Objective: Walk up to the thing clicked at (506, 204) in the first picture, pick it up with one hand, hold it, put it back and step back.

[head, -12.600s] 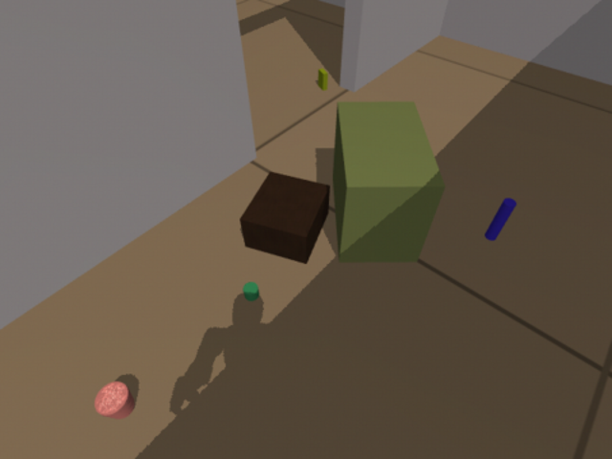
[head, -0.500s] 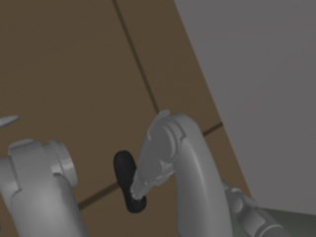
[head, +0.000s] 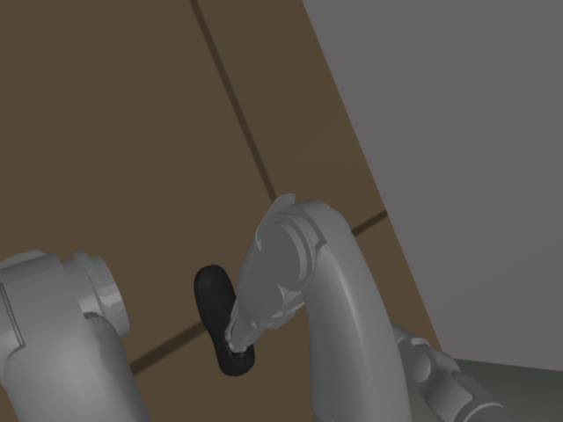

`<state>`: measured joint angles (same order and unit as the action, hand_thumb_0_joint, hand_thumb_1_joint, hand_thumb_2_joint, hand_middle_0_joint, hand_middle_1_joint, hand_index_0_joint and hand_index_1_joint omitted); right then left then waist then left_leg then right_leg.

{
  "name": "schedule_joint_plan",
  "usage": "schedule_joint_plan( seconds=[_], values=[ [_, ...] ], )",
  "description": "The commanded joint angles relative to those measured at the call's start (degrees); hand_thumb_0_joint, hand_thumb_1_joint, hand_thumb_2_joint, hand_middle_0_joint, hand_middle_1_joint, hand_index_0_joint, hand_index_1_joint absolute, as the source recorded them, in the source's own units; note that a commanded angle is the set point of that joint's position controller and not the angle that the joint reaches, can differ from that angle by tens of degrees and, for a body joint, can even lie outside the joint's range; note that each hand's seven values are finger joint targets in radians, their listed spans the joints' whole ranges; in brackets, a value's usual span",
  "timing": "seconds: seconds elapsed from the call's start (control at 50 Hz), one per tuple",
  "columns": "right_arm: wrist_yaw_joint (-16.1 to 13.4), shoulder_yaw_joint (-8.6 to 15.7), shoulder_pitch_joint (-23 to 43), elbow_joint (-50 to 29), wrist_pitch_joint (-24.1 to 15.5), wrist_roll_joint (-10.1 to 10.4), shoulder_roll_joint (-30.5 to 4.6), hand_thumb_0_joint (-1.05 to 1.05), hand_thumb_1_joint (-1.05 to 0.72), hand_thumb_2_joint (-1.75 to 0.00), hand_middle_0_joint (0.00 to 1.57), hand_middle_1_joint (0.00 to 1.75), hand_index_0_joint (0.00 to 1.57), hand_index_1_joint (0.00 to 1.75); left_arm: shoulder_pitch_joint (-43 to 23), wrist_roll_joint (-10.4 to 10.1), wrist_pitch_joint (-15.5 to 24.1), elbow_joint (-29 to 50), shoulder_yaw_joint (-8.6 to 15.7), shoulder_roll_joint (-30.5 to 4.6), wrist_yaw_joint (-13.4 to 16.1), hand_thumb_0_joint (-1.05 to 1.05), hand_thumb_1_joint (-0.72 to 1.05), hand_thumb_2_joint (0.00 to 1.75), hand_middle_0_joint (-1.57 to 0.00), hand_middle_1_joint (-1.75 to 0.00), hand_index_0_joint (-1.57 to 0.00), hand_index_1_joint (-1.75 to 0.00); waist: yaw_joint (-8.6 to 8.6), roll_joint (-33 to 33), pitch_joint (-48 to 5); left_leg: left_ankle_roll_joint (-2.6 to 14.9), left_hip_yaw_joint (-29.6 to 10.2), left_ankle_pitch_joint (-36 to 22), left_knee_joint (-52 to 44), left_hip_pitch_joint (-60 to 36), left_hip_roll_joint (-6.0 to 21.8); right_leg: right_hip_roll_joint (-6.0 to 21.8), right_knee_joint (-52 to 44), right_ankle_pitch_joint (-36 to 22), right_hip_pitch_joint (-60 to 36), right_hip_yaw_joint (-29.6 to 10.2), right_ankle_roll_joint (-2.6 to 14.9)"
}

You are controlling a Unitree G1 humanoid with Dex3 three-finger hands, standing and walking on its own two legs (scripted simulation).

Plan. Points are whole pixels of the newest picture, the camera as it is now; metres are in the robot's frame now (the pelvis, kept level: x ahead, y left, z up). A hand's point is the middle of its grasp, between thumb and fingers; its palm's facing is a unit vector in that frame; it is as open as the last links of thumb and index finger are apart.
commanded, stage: settle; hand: left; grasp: from the side
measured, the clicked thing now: out of the picture +0.43 +0.28 -0.18
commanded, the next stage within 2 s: lift in 1.74 s
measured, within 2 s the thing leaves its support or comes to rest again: leaves its support in 0.30 s
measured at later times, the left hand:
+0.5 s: hand out of the picture +0.42 +0.29 -0.13, palm faces +0.26 -0.97 -0.02, open 6.2 cm
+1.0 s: hand out of the picture +0.41 +0.29 -0.01, palm faces +0.24 -0.97 -0.08, open 6.2 cm
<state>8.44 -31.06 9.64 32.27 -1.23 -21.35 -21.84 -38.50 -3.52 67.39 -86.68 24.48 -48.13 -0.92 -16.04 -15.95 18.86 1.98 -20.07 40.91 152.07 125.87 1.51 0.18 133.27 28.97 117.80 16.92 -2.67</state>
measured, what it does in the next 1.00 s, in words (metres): stands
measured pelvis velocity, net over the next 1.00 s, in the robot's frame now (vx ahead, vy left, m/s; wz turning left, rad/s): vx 0.02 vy -0.01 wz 0.14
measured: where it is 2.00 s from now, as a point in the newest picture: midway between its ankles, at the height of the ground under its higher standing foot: (168, 382)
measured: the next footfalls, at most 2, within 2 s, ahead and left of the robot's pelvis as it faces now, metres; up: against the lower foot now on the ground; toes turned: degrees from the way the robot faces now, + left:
none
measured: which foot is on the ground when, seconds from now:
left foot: down 0.00-1.00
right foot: down 0.00-1.00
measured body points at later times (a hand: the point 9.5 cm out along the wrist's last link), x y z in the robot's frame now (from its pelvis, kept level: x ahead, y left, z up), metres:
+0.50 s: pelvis +0.00 +0.00 +0.01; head +0.22 +0.19 +0.35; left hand +0.40 +0.34 -0.13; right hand +0.18 -0.24 -0.03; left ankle +0.09 +0.11 -0.26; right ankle +0.17 -0.12 -0.26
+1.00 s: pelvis +0.02 -0.01 +0.04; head +0.20 +0.12 +0.43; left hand +0.39 +0.34 -0.01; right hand +0.20 -0.24 -0.05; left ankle +0.09 +0.11 -0.26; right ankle +0.17 -0.12 -0.26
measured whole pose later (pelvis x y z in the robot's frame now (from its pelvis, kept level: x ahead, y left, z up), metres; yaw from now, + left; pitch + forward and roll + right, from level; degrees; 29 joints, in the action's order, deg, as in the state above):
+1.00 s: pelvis +0.02 -0.01 +0.04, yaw +8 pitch +27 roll -10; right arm 6.5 -9.4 -2.7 36.4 1.8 -7.4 -18.0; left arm -33.6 -5.5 39.8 -52.3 18.0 -29.3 -8.7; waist -8.6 -2.5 -0.7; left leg 2.2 -7.7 39.5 139.9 128.0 0.7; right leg 3.9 130.5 33.1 124.2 7.5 -0.6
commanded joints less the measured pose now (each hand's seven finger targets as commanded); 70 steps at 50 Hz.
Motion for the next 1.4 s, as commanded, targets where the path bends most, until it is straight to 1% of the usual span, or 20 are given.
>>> schedule_joint_plan(
  seconds=[0.0,0.08,0.14,0.26,0.3,0.32,0.36,0.46,0.52,0.56,0.58,0.72,0.82,0.84,0.9,0.92,0.98,1.06,1.24,1.38],
  values=[
    [-1.2,7.0,-1.9,-0.1,1.0,-0.2,-21.4,0.00,-0.90,-0.90,0.20,0.30,0.20,0.30,-12.1,-0.3,3.4,6.7,-0.5,-7.7,-0.2,0.00,0.65,1.24,-1.22,-1.25,-1.20,-1.27,-7.43,31.8,-31.1,-3.48,2.1,-5.5,-21.8,-20.7,2.4,-3.6,-7.0,-5.2,-16.4,3.6,2.57],
    [-1.2,7.3,-1.7,-0.1,1.1,0.1,-21.5,0.00,-0.90,-0.90,0.20,0.30,0.20,0.30,-12.2,-1.0,3.2,8.9,0.2,-8.1,-0.8,0.00,0.68,1.30,-1.25,-1.31,-1.23,-1.33,-6.71,32.2,-31.1,-3.49,2.1,-5.1,-22.1,-21.0,2.4,-3.4,-6.9,-4.8,-16.0,3.5,2.62],
    [-1.1,7.7,-2.2,-0.2,1.2,0.1,-21.3,0.00,-0.90,-0.90,0.20,0.30,0.20,0.30,-13.0,-1.1,2.9,11.8,0.7,-8.5,-0.8,0.00,0.57,1.30,-1.27,-1.33,-1.25,-1.36,-6.02,33.1,-32.8,-3.46,2.7,-5.6,-22.3,-21.7,2.2,-3.4,-7.2,-5.1,-17.4,3.2,2.70],
    [-1.1,10.0,-3.6,0.0,1.5,0.9,-20.9,0.00,-0.91,-0.90,0.20,0.30,0.20,0.30,-13.1,-0.8,0.8,21.0,1.5,-9.0,-1.5,0.00,0.54,1.31,-1.32,-1.37,-1.30,-1.40,-4.34,37.3,-37.4,-3.93,3.4,-7.0,-23.8,-24.7,2.3,-3.0,-6.8,-5.8,-16.9,2.3,3.17],
    [-1.1,11.1,-5.0,0.2,1.7,1.2,-20.6,0.00,-0.90,-0.90,0.20,0.30,0.20,0.30,-12.3,-1.2,-0.7,23.7,0.8,-7.6,-1.9,0.00,0.55,1.31,-1.33,-1.38,-1.31,-1.40,-4.23,37.7,-40.5,-3.89,4.4,-9.4,-23.2,-25.7,2.1,-2.9,-7.2,-7.7,-18.3,1.6,3.17],
    [-1.2,11.7,-4.9,0.4,1.7,1.6,-20.3,0.00,-0.90,-0.90,0.20,0.30,0.20,0.30,-13.1,-1.2,-1.3,26.4,0.3,-7.4,-2.3,0.00,0.54,1.30,-1.31,-1.37,-1.29,-1.39,-3.31,38.4,-41.0,-3.79,5.0,-9.0,-23.4,-25.3,2.0,-2.8,-7.3,-7.3,-17.9,1.0,3.40],
    [-1.3,12.8,-6.0,0.6,1.8,2.4,-20.2,0.00,-0.90,-0.90,0.20,0.30,0.20,0.30,-11.6,-1.4,-3.3,27.1,-0.4,-5.5,-2.7,0.00,0.55,1.32,-1.35,-1.40,-1.34,-1.42,-3.23,39.4,-40.6,-4.11,4.7,-9.7,-24.8,-26.5,2.0,-2.5,-7.1,-7.5,-15.9,1.0,3.53],
    [-1.3,15.6,-8.0,0.5,2.1,4.6,-19.2,0.00,-0.89,-0.90,0.20,0.30,0.20,0.30,-10.6,-2.3,-7.5,32.3,-2.1,-1.8,-4.0,0.00,0.56,1.33,-1.39,-1.42,-1.37,-1.44,-1.54,37.9,-42.3,-3.61,5.6,-7.6,-26.2,-24.7,1.4,-2.0,-7.8,-5.9,-13.8,-0.2,3.86],
    [-1.3,17.5,-9.5,0.6,2.2,6.1,-18.4,0.00,-0.89,-0.90,0.20,0.30,0.20,0.30,-10.8,-2.6,-10.1,34.2,-5.0,1.7,-5.1,0.00,0.57,1.31,-1.36,-1.40,-1.35,-1.42,-1.28,36.7,-43.2,-3.04,6.5,-5.5,-26.9,-22.5,0.9,-1.8,-8.3,-4.4,-12.8,-0.9,4.07],
    [-1.3,18.8,-11.0,0.5,2.0,7.2,-17.7,0.00,-0.88,-0.90,0.20,0.30,0.20,0.30,-11.7,-2.9,-11.7,36.6,-3.9,1.8,-5.1,0.00,0.58,1.30,-1.34,-1.39,-1.33,-1.41,-0.07,35.4,-44.2,-2.60,7.0,-3.4,-27.7,-21.5,0.6,-1.6,-9.1,-3.0,-12.4,-1.6,4.13],
    [-1.2,19.3,-11.0,0.6,2.0,7.6,-17.4,0.00,-0.88,-0.90,0.20,0.30,0.20,0.30,-12.1,-3.0,-12.5,37.6,-5.2,3.2,-5.3,0.00,0.57,1.28,-1.33,-1.37,-1.32,-1.39,0.37,36.0,-44.3,-2.59,7.3,-2.7,-28.3,-21.2,0.5,-1.5,-9.0,-2.3,-11.6,-2.0,4.21],
    [-1.7,23.5,-14.1,0.8,2.1,10.6,-14.8,0.00,-0.88,-0.89,0.20,0.30,0.20,0.30,-13.5,-2.4,-17.8,42.1,-6.1,6.2,-5.9,0.00,0.57,1.28,-1.33,-1.37,-1.32,-1.39,3.01,33.3,-48.6,-1.74,9.5,-0.8,-30.3,-20.4,-0.4,-0.9,-10.7,0.4,-9.8,-4.4,4.64],
    [-2.4,26.0,-15.9,1.4,2.5,12.5,-13.3,0.00,-0.88,-0.89,0.20,0.30,0.20,0.30,-12.2,-2.6,-20.9,46.0,-5.5,7.7,-7.0,0.00,0.60,1.28,-1.35,-1.38,-1.34,-1.40,5.53,34.1,-53.2,-1.86,11.2,-3.8,-32.0,-23.4,-0.8,-0.3,-11.0,-0.7,-9.3,-6.1,5.06],
    [-2.4,26.5,-16.4,1.4,2.6,12.8,-12.9,0.00,-0.88,-0.89,0.20,0.30,0.20,0.30,-13.6,-2.7,-21.4,47.0,-5.7,8.2,-6.9,0.00,0.58,1.27,-1.35,-1.38,-1.33,-1.40,4.94,33.7,-54.1,-1.65,11.7,-3.0,-32.0,-22.5,-1.0,-0.2,-11.4,0.1,-9.9,-6.4,5.02],
    [-3.0,27.4,-17.3,1.7,2.6,13.9,-12.1,0.00,-0.88,-0.89,0.20,0.30,0.20,0.30,-13.7,-3.3,-22.7,47.6,-4.7,8.8,-7.3,0.00,0.59,1.28,-1.35,-1.38,-1.34,-1.40,5.76,31.9,-55.2,-1.37,12.3,-3.9,-32.6,-22.4,-1.3,0.1,-11.8,-0.4,-10.0,-7.2,5.01],
    [-3.0,27.7,-17.8,1.6,2.7,14.2,-12.0,0.00,-0.88,-0.89,0.20,0.30,0.20,0.30,-13.5,-3.5,-23.1,47.7,-5.1,9.8,-7.7,0.00,0.58,1.28,-1.36,-1.40,-1.35,-1.41,5.07,31.4,-55.6,-1.35,12.3,-4.4,-32.9,-22.2,-1.4,0.2,-12.0,-0.6,-10.3,-7.1,4.95],
    [-3.5,28.8,-18.0,1.6,2.6,15.2,-11.2,0.00,-0.88,-0.89,0.20,0.30,0.20,0.30,-14.1,-3.8,-24.1,48.6,-5.2,10.2,-8.6,0.00,0.58,1.30,-1.37,-1.42,-1.36,-1.43,5.82,29.2,-56.2,-0.86,13.7,-2.7,-33.4,-20.9,-1.7,0.4,-13.6,1.3,-11.1,-8.2,4.82],
    [-4.0,29.9,-18.9,1.5,2.2,16.2,-10.5,0.00,-0.89,-0.90,0.20,0.30,0.20,0.30,-12.1,-5.0,-25.4,48.5,-3.7,10.3,-10.5,0.00,0.57,1.30,-1.39,-1.43,-1.38,-1.44,7.03,27.5,-59.6,-0.58,15.4,-5.0,-33.3,-20.9,-2.1,0.7,-14.5,0.2,-14.1,-9.3,4.72],
    [-5.0,31.7,-20.9,2.3,1.4,17.4,-8.9,0.00,-0.89,-0.90,0.20,0.30,0.20,0.30,-12.7,-5.5,-27.3,49.0,-1.7,11.1,-12.2,0.00,0.57,1.31,-1.40,-1.43,-1.39,-1.45,8.32,23.9,-62.0,-0.09,17.6,-6.9,-34.2,-20.5,-2.5,1.1,-17.3,-0.4,-18.0,-11.5,4.58],
    [-5.6,32.7,-21.7,2.4,0.5,17.5,-7.8,0.00,-0.89,-0.90,0.20,0.30,0.20,0.30,-15.0,-4.9,-28.2,50.7,-2.4,12.9,-12.5,0.00,0.54,1.32,-1.40,-1.43,-1.39,-1.45,8.40,23.8,-64.2,-0.07,18.3,-9.6,-35.3,-22.9,-2.4,1.3,-18.7,-2.5,-19.6,-12.5,4.72]
  ],
)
